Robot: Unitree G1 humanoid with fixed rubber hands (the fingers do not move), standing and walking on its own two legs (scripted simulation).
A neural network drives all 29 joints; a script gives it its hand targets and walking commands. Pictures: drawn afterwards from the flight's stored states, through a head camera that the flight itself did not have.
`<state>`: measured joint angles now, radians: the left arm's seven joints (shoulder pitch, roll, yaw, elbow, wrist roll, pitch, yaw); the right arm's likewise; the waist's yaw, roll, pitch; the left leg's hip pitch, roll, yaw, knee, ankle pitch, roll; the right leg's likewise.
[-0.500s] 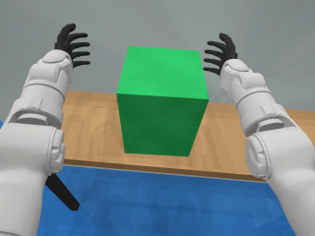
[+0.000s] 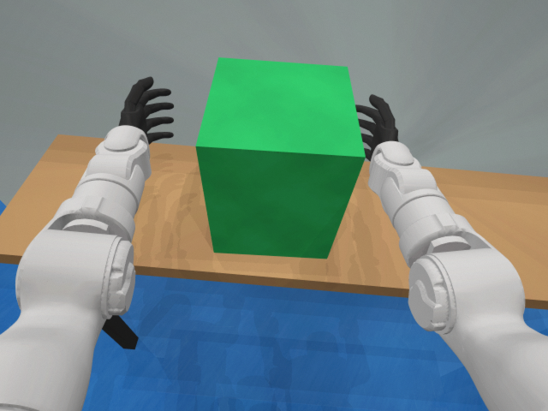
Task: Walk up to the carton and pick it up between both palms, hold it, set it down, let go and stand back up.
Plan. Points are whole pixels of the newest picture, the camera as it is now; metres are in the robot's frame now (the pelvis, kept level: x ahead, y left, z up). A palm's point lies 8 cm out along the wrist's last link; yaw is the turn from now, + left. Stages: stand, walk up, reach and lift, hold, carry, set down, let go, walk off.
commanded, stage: reach and lift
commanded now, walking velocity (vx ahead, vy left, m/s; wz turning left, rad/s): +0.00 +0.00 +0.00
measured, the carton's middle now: (276, 165) +0.50 -0.01 +0.07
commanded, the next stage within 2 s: none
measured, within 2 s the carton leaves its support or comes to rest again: neither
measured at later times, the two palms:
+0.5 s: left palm (178, 148) +0.48 +0.14 +0.12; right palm (377, 160) +0.45 -0.16 +0.12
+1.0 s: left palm (179, 152) +0.47 +0.14 +0.12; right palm (375, 168) +0.44 -0.15 +0.12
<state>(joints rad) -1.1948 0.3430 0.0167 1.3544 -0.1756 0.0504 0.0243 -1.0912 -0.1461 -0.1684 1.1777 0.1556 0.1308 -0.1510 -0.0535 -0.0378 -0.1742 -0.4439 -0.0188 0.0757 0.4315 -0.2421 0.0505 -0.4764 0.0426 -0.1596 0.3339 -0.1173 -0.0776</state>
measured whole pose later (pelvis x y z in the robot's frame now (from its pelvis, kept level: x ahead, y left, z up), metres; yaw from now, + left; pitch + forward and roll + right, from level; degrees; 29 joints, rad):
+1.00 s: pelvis +0.03 +0.02 +0.01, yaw -2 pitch +5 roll -1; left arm -0.96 -0.08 0.65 0.84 0.48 0.08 -0.04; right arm -0.85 0.14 -0.67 0.79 -0.42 -0.07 -0.04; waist -0.03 -0.03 0.03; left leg -0.16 -0.03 0.11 0.35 -0.27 0.07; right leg -0.23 0.04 -0.11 0.31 -0.16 -0.04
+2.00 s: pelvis +0.02 +0.02 +0.01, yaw -1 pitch +4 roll -2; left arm -0.92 -0.08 0.57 0.80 0.46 0.13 -0.01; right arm -0.83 0.11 -0.65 0.86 -0.38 -0.15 -0.05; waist -0.02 -0.04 0.02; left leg -0.15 -0.03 0.10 0.32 -0.25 0.08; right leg -0.21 0.04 -0.13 0.26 -0.13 -0.04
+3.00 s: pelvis -0.03 +0.00 +0.01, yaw +1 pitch -4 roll +0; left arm -0.91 -0.01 0.49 0.88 0.39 0.29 0.03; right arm -0.85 0.08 -0.60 1.02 -0.30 -0.06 -0.09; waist -0.02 -0.08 0.00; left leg -0.05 -0.05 0.06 0.28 -0.17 0.06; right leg -0.10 0.03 -0.16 0.22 -0.07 -0.06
